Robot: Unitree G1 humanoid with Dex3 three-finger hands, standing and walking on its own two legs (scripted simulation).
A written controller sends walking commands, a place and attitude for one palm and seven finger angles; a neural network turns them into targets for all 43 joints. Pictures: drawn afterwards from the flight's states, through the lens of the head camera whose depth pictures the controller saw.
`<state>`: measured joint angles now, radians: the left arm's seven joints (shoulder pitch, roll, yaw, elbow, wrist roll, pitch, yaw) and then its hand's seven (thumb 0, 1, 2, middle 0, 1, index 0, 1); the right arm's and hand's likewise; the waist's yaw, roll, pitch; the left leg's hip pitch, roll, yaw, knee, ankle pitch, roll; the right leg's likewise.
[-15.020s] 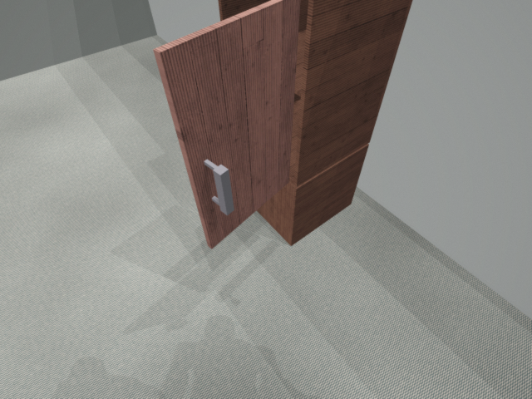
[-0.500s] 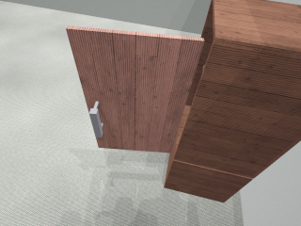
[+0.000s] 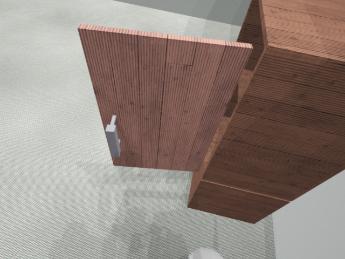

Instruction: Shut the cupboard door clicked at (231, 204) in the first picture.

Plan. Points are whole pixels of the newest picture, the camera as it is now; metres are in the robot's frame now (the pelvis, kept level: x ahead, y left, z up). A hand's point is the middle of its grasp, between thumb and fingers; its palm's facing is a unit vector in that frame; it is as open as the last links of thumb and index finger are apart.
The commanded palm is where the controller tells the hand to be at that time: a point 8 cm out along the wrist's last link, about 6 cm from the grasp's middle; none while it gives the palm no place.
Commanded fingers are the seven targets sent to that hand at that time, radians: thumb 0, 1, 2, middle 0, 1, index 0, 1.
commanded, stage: come to a stop and stand still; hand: left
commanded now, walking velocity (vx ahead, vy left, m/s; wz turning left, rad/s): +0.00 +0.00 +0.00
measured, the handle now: (115, 136) +0.47 +0.19 -0.09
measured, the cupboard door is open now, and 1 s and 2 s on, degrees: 100 100 100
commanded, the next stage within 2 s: look again from close up in 0.96 s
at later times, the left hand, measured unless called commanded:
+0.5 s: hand out of the picture -0.03 +0.12 -0.17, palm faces -0.03 -0.97 -0.23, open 7.3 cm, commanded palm none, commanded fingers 0.00 0.90 0.90 -0.20 -0.30 -0.20 -0.30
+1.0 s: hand out of the picture -0.06 +0.07 -0.18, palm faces +0.00 -0.99 -0.15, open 7.3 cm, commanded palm none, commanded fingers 0.00 0.90 0.90 -0.20 -0.30 -0.20 -0.30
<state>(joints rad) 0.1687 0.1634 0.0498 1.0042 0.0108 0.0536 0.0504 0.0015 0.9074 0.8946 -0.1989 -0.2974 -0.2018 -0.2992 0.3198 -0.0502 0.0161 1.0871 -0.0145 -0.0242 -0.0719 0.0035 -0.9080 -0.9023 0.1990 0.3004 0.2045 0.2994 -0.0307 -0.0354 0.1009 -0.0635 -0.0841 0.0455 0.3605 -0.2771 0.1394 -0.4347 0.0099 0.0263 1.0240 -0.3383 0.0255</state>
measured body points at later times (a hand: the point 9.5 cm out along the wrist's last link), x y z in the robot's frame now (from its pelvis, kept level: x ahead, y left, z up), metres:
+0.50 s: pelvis -0.04 -0.05 -0.01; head -0.06 -0.07 +0.44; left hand -0.03 +0.17 -0.15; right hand -0.02 -0.28 -0.17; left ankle -0.05 +0.02 -0.74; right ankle -0.01 -0.16 -0.74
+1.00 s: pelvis -0.05 -0.08 +0.00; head -0.05 -0.08 +0.45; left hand -0.06 +0.12 -0.17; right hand -0.13 -0.27 -0.17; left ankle -0.05 +0.02 -0.74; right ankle -0.01 -0.16 -0.74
